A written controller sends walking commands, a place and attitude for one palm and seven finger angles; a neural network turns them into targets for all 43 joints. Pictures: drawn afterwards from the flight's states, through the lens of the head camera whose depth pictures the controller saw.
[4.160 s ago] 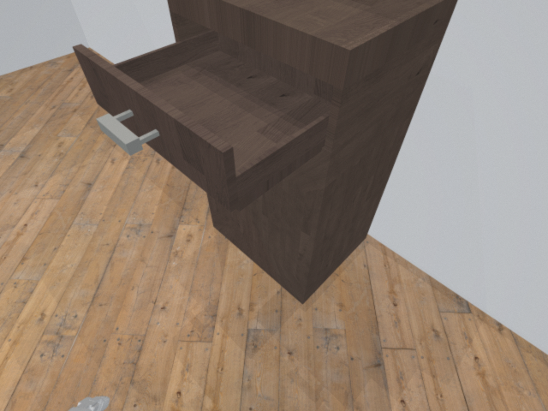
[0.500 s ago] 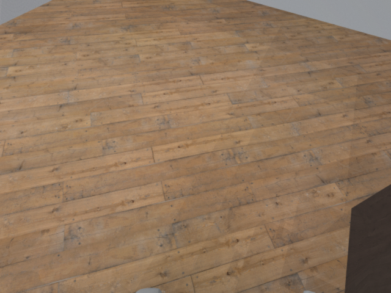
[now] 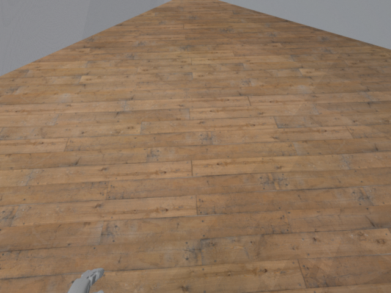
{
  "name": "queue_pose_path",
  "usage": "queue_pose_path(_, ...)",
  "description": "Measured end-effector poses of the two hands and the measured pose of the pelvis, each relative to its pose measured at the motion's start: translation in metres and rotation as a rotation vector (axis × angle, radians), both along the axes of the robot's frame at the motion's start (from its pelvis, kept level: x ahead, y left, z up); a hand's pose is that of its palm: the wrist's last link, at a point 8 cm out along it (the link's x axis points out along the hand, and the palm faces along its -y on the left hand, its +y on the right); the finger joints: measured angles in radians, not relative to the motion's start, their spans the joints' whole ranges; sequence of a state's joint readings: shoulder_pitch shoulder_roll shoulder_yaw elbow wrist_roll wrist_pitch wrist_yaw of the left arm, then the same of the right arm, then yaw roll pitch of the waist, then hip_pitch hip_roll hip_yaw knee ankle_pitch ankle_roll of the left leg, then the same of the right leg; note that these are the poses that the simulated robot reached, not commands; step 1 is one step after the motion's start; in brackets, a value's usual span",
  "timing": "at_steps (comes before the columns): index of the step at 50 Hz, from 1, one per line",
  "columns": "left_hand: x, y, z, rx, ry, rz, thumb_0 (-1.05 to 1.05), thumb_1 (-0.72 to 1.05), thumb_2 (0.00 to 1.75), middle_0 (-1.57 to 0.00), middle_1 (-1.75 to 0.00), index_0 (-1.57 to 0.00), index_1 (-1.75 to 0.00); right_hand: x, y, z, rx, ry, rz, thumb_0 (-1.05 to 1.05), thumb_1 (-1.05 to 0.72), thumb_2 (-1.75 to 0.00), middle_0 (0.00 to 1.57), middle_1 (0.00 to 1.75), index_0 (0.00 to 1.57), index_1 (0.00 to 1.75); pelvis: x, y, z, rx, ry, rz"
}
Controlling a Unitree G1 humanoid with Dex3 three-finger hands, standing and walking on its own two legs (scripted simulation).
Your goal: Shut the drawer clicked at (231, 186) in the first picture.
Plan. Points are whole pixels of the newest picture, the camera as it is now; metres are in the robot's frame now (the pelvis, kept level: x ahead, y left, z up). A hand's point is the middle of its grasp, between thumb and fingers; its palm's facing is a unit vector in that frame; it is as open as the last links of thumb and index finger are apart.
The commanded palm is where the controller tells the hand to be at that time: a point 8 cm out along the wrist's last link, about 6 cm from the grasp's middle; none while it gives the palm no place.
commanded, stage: walk around to get in front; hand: left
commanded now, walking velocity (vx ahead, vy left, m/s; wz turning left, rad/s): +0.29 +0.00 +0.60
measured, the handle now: out of the picture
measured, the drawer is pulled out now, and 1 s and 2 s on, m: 0.27 0.27 0.27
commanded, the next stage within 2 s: turn to face it in 1.42 s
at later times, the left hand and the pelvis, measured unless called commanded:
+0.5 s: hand out of the picture -0.05 +0.18 -0.17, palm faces +0.42 -0.88 -0.22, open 7.4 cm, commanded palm none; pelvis +0.14 +0.06 -0.03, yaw +20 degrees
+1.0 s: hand (83, 199) +0.38 +0.33 -0.15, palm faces +0.39 -0.90 -0.19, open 7.4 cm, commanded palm none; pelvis +0.33 +0.11 -0.01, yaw +26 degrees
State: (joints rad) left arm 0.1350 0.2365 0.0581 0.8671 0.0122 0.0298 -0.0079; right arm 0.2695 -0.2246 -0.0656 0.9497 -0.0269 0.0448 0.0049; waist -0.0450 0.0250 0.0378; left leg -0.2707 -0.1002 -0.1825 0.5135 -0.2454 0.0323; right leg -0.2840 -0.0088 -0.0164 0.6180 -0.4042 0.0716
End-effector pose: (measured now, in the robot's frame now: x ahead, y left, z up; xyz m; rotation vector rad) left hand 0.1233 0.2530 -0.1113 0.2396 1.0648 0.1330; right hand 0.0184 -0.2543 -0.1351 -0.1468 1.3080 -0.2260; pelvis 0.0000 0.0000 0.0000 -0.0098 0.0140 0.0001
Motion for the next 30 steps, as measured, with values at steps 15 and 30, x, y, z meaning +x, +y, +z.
queue_pose_path(15,-0.133,-0.025,-0.004,-0.022,0.277,0.359,0.01,0.91,0.90,-0.20,-0.30,-0.20,-0.29,0.152,-0.002,0.001,0.036,-0.008,0.284,0.01,-0.91,-0.90,0.20,0.30,0.19,0.30,0.066,-0.006,0.007,0.046,-0.022,0.235)
queue_pose_path(30,-0.133,0.015,-0.042,-0.163,0.492,0.603,0.01,0.91,0.90,-0.20,-0.30,-0.20,-0.29,0.376,0.173,0.006,0.046,-0.293,0.594,0.01,-0.91,-0.90,0.20,0.30,0.20,0.30,0.164,0.082,-0.019,0.031,-0.033,0.366)
